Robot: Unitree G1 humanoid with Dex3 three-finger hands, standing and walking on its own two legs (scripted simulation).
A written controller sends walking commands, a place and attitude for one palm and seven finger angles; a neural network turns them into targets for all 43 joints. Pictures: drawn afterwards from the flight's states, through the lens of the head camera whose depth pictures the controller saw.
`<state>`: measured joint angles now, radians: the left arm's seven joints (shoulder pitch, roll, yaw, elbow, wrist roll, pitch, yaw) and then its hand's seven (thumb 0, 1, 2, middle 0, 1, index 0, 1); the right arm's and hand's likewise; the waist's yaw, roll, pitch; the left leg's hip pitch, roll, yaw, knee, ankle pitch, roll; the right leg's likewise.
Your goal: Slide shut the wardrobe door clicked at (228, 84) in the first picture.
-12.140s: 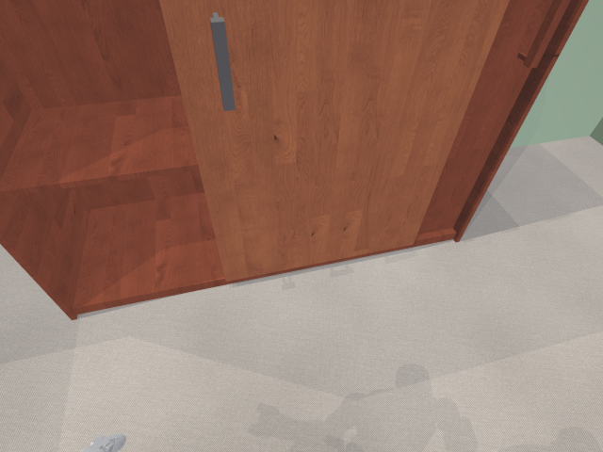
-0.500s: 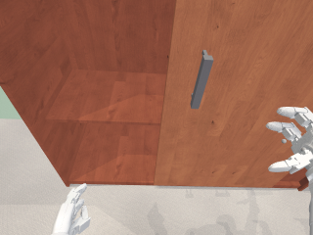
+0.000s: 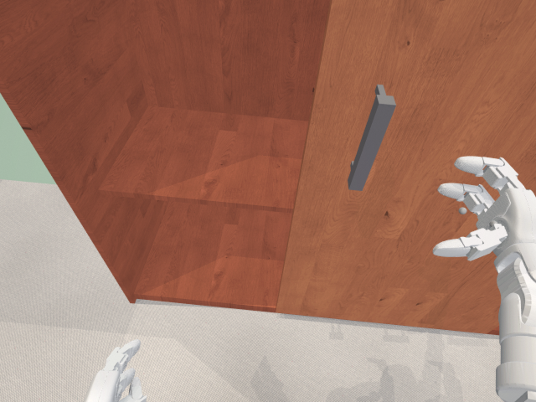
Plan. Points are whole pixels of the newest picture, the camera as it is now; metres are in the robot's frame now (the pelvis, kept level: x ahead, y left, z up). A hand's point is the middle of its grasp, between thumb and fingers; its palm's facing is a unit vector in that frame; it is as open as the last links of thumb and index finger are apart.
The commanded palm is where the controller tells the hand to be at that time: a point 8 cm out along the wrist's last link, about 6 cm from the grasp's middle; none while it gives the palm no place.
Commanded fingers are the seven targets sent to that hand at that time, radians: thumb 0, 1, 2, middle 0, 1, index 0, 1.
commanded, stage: move the hooked fingers beside the handle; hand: right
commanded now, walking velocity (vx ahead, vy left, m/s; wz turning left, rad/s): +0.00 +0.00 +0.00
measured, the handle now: (366, 140) +0.52 -0.13 +0.13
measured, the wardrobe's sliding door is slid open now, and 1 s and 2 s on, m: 0.55 0.55 0.55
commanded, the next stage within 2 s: none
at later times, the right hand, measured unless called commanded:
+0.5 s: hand (436, 182) +0.41 -0.22 +0.15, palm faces +0.06 +1.00 -0.01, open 14.0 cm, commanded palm +0.39 -0.26 +0.14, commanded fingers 0.00 0.50 -0.30 0.30 1.20 0.30 1.20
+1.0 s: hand (406, 153) +0.48 -0.19 +0.14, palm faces +0.03 +1.00 +0.00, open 13.9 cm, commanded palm +0.45 -0.25 +0.14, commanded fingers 0.00 0.50 -0.30 0.30 1.20 0.30 1.20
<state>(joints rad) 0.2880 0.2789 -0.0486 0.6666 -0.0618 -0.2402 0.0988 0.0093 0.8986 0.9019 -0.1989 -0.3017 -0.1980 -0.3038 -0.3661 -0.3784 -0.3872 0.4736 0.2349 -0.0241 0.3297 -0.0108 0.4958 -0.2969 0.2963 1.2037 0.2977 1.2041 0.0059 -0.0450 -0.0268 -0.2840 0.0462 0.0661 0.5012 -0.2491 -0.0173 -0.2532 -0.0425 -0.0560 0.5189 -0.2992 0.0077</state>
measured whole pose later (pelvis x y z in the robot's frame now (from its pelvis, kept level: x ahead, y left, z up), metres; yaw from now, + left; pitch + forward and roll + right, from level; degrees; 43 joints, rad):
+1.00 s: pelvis -0.01 -0.01 -0.01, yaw +1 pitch +9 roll +1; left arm 0.40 0.29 -0.03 0.71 -0.02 -0.10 0.04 0.00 0.90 0.90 -0.20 -0.30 -0.20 -0.30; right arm -0.94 -0.47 -0.40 1.16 0.09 -0.24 0.22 -0.01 0.50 -0.30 0.30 1.21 0.30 1.21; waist 0.12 -0.02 -0.04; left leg -0.50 0.04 0.05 0.59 -0.25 -0.02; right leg -0.47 -0.05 -0.07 0.63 -0.32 0.00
